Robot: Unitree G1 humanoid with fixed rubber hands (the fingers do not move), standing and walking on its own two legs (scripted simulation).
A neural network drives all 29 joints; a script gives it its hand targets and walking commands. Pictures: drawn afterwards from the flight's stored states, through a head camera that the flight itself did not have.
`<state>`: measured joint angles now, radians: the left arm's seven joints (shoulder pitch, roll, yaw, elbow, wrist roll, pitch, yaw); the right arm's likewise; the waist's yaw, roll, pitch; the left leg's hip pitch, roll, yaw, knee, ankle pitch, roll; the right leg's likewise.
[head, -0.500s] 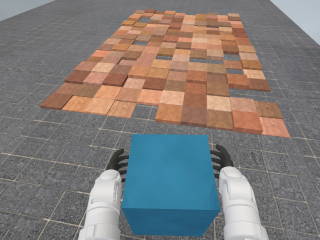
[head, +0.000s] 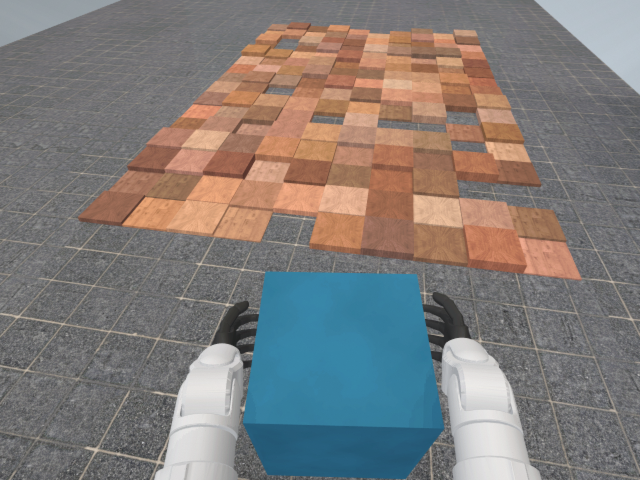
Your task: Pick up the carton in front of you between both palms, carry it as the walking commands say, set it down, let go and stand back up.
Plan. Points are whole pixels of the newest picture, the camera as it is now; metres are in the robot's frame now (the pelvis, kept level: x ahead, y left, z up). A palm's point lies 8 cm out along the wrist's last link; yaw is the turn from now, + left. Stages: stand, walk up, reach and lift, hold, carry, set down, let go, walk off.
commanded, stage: reach and lift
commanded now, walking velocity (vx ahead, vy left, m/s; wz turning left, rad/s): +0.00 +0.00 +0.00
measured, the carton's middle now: (338, 379) +0.30 +0.00 -0.05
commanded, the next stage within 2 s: hold in 0.26 s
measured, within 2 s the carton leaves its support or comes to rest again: neither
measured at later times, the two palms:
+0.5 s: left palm (225, 354) +0.28 +0.14 +0.05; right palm (465, 348) +0.29 -0.15 +0.06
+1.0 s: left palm (249, 293) +0.33 +0.12 +0.10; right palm (487, 297) +0.33 -0.18 +0.10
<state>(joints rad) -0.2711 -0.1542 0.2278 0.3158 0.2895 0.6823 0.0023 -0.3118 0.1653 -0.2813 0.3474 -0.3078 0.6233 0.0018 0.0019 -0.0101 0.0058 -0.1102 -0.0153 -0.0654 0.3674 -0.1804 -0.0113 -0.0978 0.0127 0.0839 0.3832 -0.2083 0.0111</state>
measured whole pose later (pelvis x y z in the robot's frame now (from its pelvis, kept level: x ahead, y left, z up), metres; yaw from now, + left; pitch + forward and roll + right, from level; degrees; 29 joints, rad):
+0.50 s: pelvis +0.00 +0.00 +0.00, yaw +0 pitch -8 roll +0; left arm -0.24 -0.15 0.18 0.22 0.27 0.79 0.00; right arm -0.28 0.16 -0.23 0.25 -0.29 0.73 0.00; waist -0.01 -0.01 0.01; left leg -0.03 -0.01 -0.07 0.33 -0.17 -0.01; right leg -0.02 0.02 0.08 0.34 -0.19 0.01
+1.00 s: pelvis +0.05 -0.02 +0.00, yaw -1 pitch +4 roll +2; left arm -0.16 -0.13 0.09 -0.15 0.14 0.97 0.06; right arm -0.17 0.14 -0.14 -0.18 -0.15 0.94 -0.07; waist 0.00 -0.01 -0.17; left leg -0.46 0.04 0.10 0.71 -0.34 -0.02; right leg -0.17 -0.03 -0.05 0.33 -0.24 -0.03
